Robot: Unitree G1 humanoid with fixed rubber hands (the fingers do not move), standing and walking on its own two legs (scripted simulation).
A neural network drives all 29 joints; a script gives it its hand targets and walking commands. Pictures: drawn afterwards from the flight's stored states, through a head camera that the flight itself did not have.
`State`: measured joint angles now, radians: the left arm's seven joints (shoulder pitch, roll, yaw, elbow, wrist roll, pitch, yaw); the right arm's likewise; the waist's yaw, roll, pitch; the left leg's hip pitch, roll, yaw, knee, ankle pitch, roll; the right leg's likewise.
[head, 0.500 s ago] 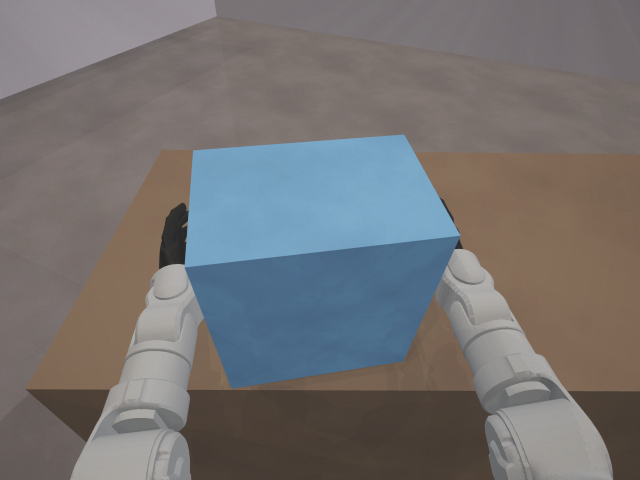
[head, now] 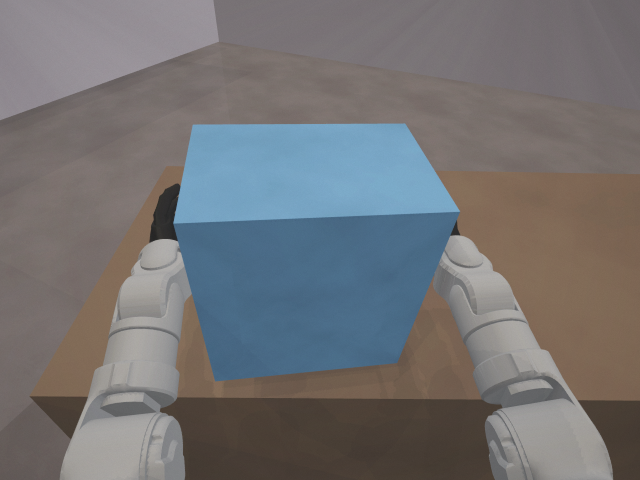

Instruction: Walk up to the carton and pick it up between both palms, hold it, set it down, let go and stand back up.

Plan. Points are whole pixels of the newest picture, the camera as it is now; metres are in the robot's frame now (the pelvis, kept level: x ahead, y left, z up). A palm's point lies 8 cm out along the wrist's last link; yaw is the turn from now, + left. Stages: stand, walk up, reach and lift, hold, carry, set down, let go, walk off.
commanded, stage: reach and lift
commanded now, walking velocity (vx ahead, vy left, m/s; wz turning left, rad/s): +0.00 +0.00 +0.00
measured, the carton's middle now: (306, 257) +0.37 +0.03 +0.14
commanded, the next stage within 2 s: hold in 1.62 s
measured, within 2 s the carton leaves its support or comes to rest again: neither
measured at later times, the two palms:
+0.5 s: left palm (150, 209) +0.37 +0.22 +0.20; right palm (438, 207) +0.39 -0.13 +0.21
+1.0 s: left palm (133, 199) +0.37 +0.23 +0.22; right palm (433, 199) +0.38 -0.12 +0.22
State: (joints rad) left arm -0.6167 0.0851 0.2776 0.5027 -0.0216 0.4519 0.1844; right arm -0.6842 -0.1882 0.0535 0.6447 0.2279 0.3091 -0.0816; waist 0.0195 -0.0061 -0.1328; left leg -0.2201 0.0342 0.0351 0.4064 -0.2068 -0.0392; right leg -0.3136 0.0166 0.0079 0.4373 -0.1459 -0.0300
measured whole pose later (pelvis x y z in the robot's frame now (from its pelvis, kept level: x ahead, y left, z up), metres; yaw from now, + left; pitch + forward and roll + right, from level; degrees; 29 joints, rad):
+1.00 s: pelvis +0.00 +0.01 +0.00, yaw +0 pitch -2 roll +0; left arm -0.80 0.16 0.28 0.50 0.06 0.69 0.12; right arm -0.79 -0.17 -0.01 0.60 0.23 0.51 -0.12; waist 0.02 -0.04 -0.14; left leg -0.15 0.03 0.03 0.42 -0.22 -0.03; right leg -0.23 0.02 0.01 0.41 -0.14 -0.02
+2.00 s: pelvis -0.01 +0.01 +0.00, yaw +0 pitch -3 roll +0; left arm -0.86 0.18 0.28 0.50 0.06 0.78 0.12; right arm -0.85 -0.17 -0.06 0.58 0.23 0.63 -0.12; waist 0.02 -0.01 -0.17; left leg -0.15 0.03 0.03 0.42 -0.21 -0.03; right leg -0.23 0.02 0.01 0.41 -0.12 -0.02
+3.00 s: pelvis -0.02 +0.01 +0.00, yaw +0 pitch -3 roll +0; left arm -0.90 0.18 0.28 0.55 0.06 0.79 0.12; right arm -0.87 -0.17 -0.09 0.59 0.23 0.65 -0.13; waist 0.02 -0.01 -0.17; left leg -0.16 0.03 0.03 0.42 -0.20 -0.03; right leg -0.23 0.02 0.01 0.41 -0.12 -0.02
